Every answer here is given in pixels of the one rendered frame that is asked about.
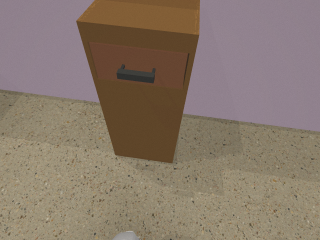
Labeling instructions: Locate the handle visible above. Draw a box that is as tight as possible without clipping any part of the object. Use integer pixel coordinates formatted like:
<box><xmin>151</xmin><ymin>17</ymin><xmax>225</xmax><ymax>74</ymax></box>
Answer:
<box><xmin>116</xmin><ymin>64</ymin><xmax>156</xmax><ymax>83</ymax></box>

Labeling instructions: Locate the drawer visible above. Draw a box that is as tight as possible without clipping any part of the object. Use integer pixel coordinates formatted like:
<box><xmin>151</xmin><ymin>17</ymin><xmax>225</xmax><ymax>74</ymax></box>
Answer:
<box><xmin>89</xmin><ymin>42</ymin><xmax>188</xmax><ymax>89</ymax></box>

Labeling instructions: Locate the cabinet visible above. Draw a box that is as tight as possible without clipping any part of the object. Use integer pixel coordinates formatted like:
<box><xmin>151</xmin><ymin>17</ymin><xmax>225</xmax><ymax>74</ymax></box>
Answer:
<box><xmin>76</xmin><ymin>0</ymin><xmax>200</xmax><ymax>164</ymax></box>

